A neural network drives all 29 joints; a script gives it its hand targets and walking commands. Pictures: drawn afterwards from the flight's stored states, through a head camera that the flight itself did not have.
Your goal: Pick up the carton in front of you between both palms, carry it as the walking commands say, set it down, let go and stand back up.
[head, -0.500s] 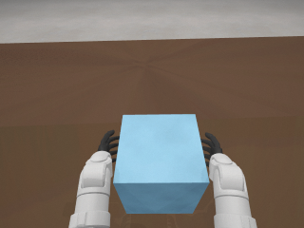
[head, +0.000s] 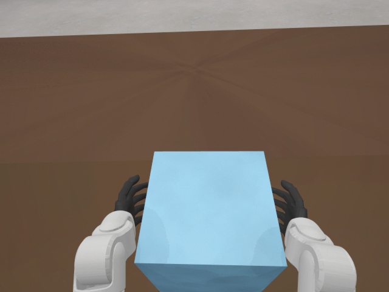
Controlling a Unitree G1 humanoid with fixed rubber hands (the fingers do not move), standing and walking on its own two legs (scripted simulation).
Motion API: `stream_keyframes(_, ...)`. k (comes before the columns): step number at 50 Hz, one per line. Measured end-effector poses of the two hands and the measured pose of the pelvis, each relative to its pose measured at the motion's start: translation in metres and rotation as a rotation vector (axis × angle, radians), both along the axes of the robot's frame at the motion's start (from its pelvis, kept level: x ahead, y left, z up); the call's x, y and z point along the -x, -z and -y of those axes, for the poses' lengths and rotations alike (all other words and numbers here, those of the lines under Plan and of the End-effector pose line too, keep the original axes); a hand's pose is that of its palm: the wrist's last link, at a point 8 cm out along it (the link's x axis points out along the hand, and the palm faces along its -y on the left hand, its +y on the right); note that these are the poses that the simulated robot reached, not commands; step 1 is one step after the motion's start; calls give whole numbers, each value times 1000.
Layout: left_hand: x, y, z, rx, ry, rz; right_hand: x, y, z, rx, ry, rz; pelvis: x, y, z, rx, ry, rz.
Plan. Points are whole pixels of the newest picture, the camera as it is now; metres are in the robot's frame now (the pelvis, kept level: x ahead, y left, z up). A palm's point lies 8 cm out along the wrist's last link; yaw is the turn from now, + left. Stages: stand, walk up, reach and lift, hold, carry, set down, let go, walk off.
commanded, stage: carry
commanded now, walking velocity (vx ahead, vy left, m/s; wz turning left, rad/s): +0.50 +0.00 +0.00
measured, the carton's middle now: (208, 227) +0.26 -0.01 +0.01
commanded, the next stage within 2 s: none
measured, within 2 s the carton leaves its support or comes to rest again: neither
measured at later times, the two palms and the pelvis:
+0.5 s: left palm (155, 103) +0.59 +0.13 +0.08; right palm (264, 112) +0.54 -0.17 +0.08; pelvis +0.34 +0.01 +0.01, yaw -6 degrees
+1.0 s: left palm (178, 41) +0.92 +0.07 +0.12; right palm (260, 41) +0.92 -0.23 +0.11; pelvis +0.68 -0.08 +0.02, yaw -1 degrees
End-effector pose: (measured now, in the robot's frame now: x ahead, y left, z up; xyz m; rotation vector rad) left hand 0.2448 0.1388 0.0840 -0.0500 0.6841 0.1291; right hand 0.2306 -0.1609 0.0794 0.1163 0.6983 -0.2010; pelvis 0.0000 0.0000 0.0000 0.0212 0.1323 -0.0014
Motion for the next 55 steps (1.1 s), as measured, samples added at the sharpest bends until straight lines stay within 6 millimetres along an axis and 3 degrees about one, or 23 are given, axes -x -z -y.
stream_keyframes(6,-55,-16,-16,3,-113,32,-88,-19,-16,11,-111,35,-72,-10,8,-40,28,17)
stream_keyframes(10,-117,-15,-16,2,-92,59,-141,-12,-16,10,-89,63,-131,0,2,-36,45,35)
stream_keyframes(15,-212,8,-7,11,9,65,-204,11,-7,19,12,68,-219,24,-11,-32,75,80)
stream_keyframes(18,-261,12,2,-1,69,12,-236,16,0,20,64,14,-253,18,-17,-21,98,68)
stream_keyframes(23,-319,6,13,-3,127,-38,-283,4,9,18,116,-41,-310,-6,-16,11,109,49)
stream_keyframes(28,-373,-7,13,6,86,-12,-350,-12,11,21,83,-13,-375,-19,-4,38,93,45)
stream_keyframes(33,-438,-16,21,14,31,44,-430,-22,21,27,31,44,-448,-15,17,37,81,50)
stream_keyframes(39,-540,-18,54,-16,13,123,-536,-13,54,6,10,125,-543,11,51,40,45,56)
stream_keyframes(43,-589,-15,63,-16,-13,48,-594,-12,64,4,-14,50,-588,0,66,24,23,41)
stream_keyframes(49,-658,-30,64,-11,-56,29,-672,-26,65,6,-54,33,-666,-20,75,-10,25,31)
stream_keyframes(55,-749,-32,62,3,-38,69,-757,-30,62,20,-36,73,-754,-14,70,-1,33,43)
